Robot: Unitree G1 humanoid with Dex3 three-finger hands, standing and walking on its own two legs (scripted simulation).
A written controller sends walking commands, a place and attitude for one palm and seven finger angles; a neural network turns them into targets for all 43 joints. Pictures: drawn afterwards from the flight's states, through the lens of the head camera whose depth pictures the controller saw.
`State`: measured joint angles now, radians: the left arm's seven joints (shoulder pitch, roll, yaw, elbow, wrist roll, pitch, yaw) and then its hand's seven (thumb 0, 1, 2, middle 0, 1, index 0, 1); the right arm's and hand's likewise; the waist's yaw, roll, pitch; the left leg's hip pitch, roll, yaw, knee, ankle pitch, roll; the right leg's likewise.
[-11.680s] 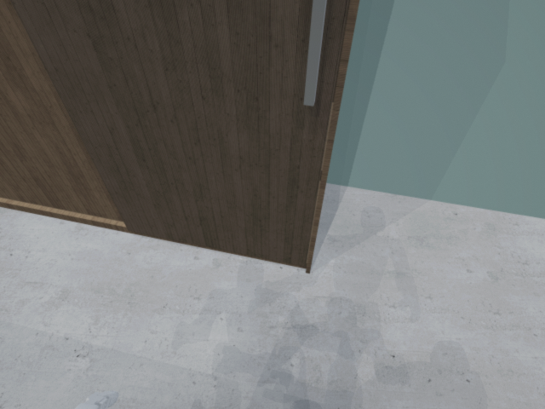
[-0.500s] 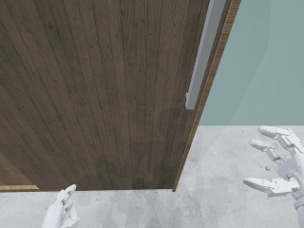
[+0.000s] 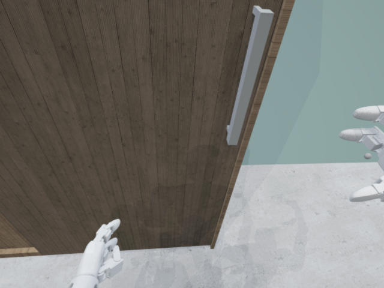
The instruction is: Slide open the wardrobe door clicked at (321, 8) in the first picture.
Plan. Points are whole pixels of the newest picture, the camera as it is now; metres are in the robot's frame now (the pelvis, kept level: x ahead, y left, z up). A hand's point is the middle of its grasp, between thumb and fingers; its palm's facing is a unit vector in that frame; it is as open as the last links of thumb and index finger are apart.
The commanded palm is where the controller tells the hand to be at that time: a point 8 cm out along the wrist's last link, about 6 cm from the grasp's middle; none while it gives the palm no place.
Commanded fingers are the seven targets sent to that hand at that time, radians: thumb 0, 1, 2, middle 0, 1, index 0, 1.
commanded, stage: raise the hand with hooked fingers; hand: right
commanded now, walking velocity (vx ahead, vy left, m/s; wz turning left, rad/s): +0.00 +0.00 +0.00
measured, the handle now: (242, 85) +0.48 -0.11 +0.22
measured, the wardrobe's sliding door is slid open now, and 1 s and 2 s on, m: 0.00 0.00 0.00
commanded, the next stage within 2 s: move the hooked fingers beside the handle in 0.56 s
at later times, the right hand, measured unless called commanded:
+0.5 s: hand (373, 139) +0.29 -0.28 +0.24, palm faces +0.11 +0.99 -0.12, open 13.9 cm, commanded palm +0.24 -0.31 +0.25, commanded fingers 0.00 0.50 -0.30 0.30 1.20 0.30 1.20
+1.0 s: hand (335, 138) +0.31 -0.24 +0.23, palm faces -0.03 +0.99 -0.12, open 14.0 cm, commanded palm +0.27 -0.29 +0.24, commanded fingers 0.00 0.50 -0.30 0.30 1.20 0.30 1.20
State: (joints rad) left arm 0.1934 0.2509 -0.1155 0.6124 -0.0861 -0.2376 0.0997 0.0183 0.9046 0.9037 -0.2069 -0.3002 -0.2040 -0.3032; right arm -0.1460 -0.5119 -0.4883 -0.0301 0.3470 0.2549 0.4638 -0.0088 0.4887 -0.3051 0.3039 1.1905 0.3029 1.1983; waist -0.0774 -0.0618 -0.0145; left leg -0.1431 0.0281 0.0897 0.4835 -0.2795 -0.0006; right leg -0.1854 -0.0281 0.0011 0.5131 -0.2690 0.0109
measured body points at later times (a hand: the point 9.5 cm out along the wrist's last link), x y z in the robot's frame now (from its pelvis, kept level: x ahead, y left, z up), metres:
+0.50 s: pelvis +0.00 +0.01 +0.00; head -0.03 +0.03 +0.45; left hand +0.20 +0.23 -0.06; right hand +0.27 -0.34 +0.25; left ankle -0.01 +0.12 -0.74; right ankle +0.01 -0.13 -0.74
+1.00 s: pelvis +0.01 +0.00 +0.00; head -0.01 +0.03 +0.45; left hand +0.22 +0.22 -0.06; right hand +0.30 -0.29 +0.23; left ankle -0.01 +0.12 -0.74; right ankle +0.01 -0.13 -0.74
